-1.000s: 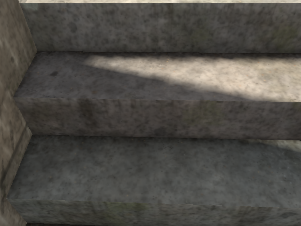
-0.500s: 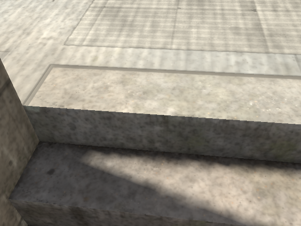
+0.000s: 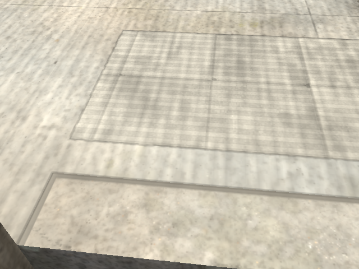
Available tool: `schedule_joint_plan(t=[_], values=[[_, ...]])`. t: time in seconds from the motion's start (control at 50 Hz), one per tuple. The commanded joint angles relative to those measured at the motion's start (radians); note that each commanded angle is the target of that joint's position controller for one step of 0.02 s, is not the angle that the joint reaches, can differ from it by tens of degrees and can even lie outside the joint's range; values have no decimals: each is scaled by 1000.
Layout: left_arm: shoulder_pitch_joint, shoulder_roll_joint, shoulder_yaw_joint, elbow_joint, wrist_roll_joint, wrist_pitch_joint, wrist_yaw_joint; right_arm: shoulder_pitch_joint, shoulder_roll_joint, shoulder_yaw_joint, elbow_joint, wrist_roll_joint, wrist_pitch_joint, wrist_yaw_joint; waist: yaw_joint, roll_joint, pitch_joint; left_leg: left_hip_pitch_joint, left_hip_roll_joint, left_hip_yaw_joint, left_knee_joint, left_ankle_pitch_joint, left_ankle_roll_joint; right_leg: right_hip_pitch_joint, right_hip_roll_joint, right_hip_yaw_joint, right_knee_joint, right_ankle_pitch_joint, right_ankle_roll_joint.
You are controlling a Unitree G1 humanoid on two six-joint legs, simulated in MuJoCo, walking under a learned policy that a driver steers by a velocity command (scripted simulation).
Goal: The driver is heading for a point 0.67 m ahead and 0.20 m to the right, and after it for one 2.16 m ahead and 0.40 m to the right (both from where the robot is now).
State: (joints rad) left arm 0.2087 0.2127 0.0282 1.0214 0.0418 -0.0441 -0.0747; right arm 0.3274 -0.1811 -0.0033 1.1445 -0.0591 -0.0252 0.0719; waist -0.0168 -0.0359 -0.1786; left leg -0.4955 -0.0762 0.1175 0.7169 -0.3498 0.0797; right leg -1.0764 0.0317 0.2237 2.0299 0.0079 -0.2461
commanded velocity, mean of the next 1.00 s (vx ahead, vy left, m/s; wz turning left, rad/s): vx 0.50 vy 0.00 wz -0.12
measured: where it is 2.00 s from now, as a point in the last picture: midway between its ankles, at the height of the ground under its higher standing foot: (212, 164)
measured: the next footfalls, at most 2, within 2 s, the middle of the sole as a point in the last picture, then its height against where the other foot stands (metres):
right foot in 0.22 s outside the picture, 0.19 m higher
left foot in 0.76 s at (162, 213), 0.19 m higher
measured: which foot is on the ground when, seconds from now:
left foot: down 0.00-0.26, up 0.28-0.74, down 0.76-1.00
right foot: up 0.00-0.20, down 0.22-0.80, up 0.82-1.00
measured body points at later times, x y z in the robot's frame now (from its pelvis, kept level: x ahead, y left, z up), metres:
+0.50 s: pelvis +0.25 -0.06 +0.20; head +0.23 -0.06 +0.64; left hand +0.17 +0.17 +0.04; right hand +0.36 -0.29 +0.06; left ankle +0.29 +0.12 -0.25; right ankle +0.23 -0.14 -0.52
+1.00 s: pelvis +0.52 -0.01 +0.36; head +0.51 -0.01 +0.81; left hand +0.62 +0.23 +0.22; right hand +0.53 -0.25 +0.21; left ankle +0.53 +0.07 -0.33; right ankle +0.48 -0.16 -0.17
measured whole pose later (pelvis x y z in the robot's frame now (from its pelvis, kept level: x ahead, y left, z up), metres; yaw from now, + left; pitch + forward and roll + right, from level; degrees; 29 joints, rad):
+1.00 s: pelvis +0.52 -0.01 +0.36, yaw -8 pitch +5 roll +3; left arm 0.23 0.23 0.04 1.03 0.04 -0.09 -0.08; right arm 0.26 -0.18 -0.02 1.09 -0.04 -0.08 0.02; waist 0.02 -0.04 -0.13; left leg -0.51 0.02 0.23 0.90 -0.47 0.07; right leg -0.91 -0.03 0.16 1.74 -0.06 -0.17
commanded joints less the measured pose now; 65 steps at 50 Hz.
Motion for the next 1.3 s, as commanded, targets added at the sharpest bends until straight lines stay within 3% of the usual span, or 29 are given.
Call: schedule_joint_plan(t=[0.02,0.06,0.1,0.16,0.18,0.22,0.24,0.26,0.28,0.3,0.32,0.34,0.38,0.44,0.56,0.58,0.64,0.68,0.76,0.8,0.82,0.84,0.88,0.9,0.96,1.04,1.1,1.18,1.3], values=[[-55,-114,-55,-79,-15,10,-7,-54,88,27,-27,-31,-31,10,85,92,136,94,237,-283,-408,99,171,-354,-34,-124,390,-212,-42],[-167,-132,-86,-151,-18,3,7,4,81,38,-14,-78,-38,8,79,49,155,82,245,-270,-442,7,152,-452,-58,-116,370,-164,-80],[-345,-49,-80,-241,-27,19,16,57,18,36,-31,-98,-52,29,32,57,96,11,199,-170,-510,66,134,-281,-139,-247,-6,-18,-21],[-436,-5,-78,-284,-17,69,-5,12,-82,33,-98,-2,-64,67,70,194,78,-268,283,-144,-742,629,246,345,-67,-398,-368,-263,112],[-341,9,-75,-267,-11,92,-3,50,-169,18,-79,18,-87,71,118,193,41,-53,343,-138,-612,1278,270,308,-23,-391,-418,-229,115],[-307,17,-69,-299,19,97,-2,114,-231,-23,-56,66,-114,62,109,225,-20,459,380,-139,-446,1726,268,212,68,-452,-844,-454,134],[-276,31,-58,-308,17,92,5,152,-226,-35,-16,42,-105,75,101,254,-49,559,378,-119,-331,1857,262,254,82,-429,-940,-472,103],[-103,75,-42,-237,7,99,7,266,-168,-35,15,-37,-99,92,81,119,-214,404,311,-90,-86,1851,215,543,20,-243,-894,-111,2],[100,115,-29,-155,12,108,17,247,-128,-31,0,-51,-82,117,151,1,-275,131,221,-180,99,1544,208,788,-53,73,-1195,-434,-65],[292,186,0,-78,55,100,35,112,-33,-21,-5,-42,-46,130,259,-222,-156,-279,36,-237,497,527,141,906,-203,503,-1562,-738,-155],[339,182,0,-47,52,63,42,37,-32,-39,-10,28,-45,107,257,-245,-16,-520,-22,-438,994,452,131,831,-241,702,-1646,-921,-103],[252,145,-4,-1,33,30,36,-16,-18,-33,-35,41,-52,68,173,-214,54,-652,-35,-479,1194,464,143,765,-235,585,-1589,-868,-49],[90,-10,-25,52,11,-2,29,-110,-14,-25,-101,29,-60,21,61,74,93,-738,-48,-499,1255,473,198,725,-207,334,-1544,-607,46],[18,-102,-50,83,28,-11,13,-100,46,11,-129,20,-39,2,-44,37,98,-828,27,-370,1308,400,196,713,-170,48,-1600,-289,88],[223,-101,-72,153,107,-22,16,-374,67,69,-272,29,-29,5,-9,19,147,-1070,102,-201,1567,257,260,717,-187,-62,-1738,-345,34],[256,-76,-72,151,113,-34,8,-466,28,69,-320,27,-22,0,14,64,125,-1015,147,-127,1317,324,233,731,-175,-104,-1783,-337,46],[448,-72,-83,192,88,-46,-23,-762,15,76,-458,17,42,-21,108,-65,142,-780,211,-12,1007,208,139,628,-251,-67,-1987,-182,5],[366,-17,-83,136,18,-75,-54,-737,4,69,-479,-12,64,5,33,-137,96,-401,120,95,843,41,111,514,-261,-123,-2001,347,-40],[371,166,-15,115,-6,-98,-50,-471,3,56,-397,-11,31,21,-54,-181,-56,-305,42,39,532,-59,107,1111,-300,-191,-1681,1368,14],[425,75,-11,101,28,-101,-52,-194,-90,25,-321,17,30,-7,-96,62,-245,275,158,-366,325,-68,202,643,-182,-117,-1335,1100,61],[329,-48,-30,77,52,-85,-58,6,-152,2,-247,-6,22,-30,-179,268,-253,462,297,-666,25,-201,257,355,-57,-78,-1026,362,72],[275,-21,-5,95,14,-67,-59,86,-189,-13,-229,-16,-7,-37,-205,349,-154,245,402,-1016,-237,-445,304,246,9,40,-346,7,117],[202,-22,7,59,1,-78,-40,-89,-137,-19,-162,27,-69,-39,-67,129,62,47,404,-762,-213,-412,226,85,-27,3,-27,-32,98],[106,-31,1,12,1,-81,-25,-134,-62,-12,-130,35,-72,-32,-36,-6,50,67,414,-634,-201,-219,211,51,-34,-7,-14,-89,68],[41,-81,-14,-26,4,-41,-1,-200,104,17,-119,19,-92,-46,97,-19,84,35,368,-333,-231,196,71,93,-103,1,-271,-56,46],[-107,-24,14,-102,11,-55,-17,-307,46,-11,-217,-11,-124,-56,105,90,108,23,297,-2,-425,448,73,202,-140,-130,-539,-93,116],[-204,-11,13,-154,-17,-59,-29,-262,-82,-48,-233,-24,-143,-69,82,93,63,178,273,149,-441,766,27,351,-171,-215,-962,-50,186],[-238,8,28,-165,-22,-37,-21,-113,-149,-83,-212,-3,-154,-63,40,121,116,454,347,131,-454,951,47,355,-123,-247,-1216,-1,207],[-235,104,78,-156,-15,-68,25,-87,-109,-90,-239,45,-115,-63,60,47,87,640,322,156,-276,916,21,590,-6,-287,-1609,189,122]])
Velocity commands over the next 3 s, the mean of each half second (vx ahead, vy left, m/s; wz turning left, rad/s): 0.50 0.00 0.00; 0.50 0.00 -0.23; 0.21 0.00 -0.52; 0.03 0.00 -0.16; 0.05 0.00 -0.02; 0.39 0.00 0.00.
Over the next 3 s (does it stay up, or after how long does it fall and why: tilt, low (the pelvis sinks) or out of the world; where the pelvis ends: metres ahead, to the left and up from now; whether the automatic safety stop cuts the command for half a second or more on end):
stays up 0.91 -0.21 0.40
